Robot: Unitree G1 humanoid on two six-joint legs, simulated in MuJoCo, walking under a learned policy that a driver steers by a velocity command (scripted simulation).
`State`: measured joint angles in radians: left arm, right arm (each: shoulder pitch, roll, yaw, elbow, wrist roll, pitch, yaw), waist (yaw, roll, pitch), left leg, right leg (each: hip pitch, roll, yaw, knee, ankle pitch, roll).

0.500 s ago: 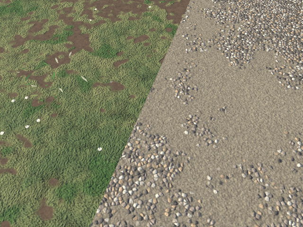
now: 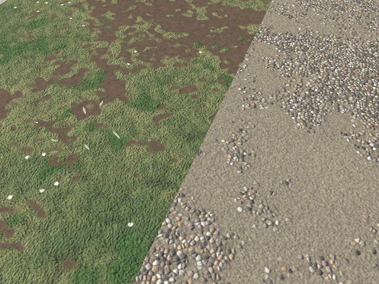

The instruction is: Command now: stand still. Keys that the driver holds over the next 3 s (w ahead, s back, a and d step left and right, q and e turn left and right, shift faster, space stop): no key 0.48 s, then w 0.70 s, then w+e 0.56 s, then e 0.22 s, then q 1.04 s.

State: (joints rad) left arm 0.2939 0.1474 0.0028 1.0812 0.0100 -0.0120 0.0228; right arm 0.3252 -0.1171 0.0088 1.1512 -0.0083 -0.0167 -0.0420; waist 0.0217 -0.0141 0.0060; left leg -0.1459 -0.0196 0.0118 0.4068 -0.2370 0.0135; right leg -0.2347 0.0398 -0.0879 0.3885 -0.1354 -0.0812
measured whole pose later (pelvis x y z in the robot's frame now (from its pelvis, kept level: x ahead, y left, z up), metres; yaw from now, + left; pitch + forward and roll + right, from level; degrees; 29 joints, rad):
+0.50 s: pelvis +0.03 +0.01 +0.00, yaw +0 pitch -1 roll +0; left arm 0.31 0.12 -0.01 1.15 0.01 -0.02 0.04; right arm 0.33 -0.11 0.02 1.17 -0.01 -0.02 -0.05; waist 0.01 0.01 0.02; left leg -0.10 -0.02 0.01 0.39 -0.27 0.02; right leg -0.20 0.04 -0.07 0.40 -0.18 -0.07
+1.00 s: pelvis +0.16 +0.03 +0.00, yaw +1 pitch +1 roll +0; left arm 0.17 0.20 0.06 1.01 0.03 -0.05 -0.03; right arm 0.55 -0.13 -0.03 1.14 -0.02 -0.09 -0.02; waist -0.04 -0.01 -0.01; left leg 0.04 -0.04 0.04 0.22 -0.29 0.06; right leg -0.57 -0.04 -0.06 0.94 -0.23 -0.06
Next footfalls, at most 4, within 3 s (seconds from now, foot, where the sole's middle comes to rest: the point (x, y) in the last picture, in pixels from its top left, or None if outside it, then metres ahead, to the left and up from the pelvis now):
1.18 right None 0.43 -0.07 -0.78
1.72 left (181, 227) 0.77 0.08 -0.78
2.16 right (243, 220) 0.81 -0.17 -0.78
2.56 left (185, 220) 0.80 0.06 -0.78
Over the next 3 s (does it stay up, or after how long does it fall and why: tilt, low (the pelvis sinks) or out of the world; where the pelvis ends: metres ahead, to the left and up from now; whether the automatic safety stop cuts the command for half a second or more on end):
stays up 0.74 -0.01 0.00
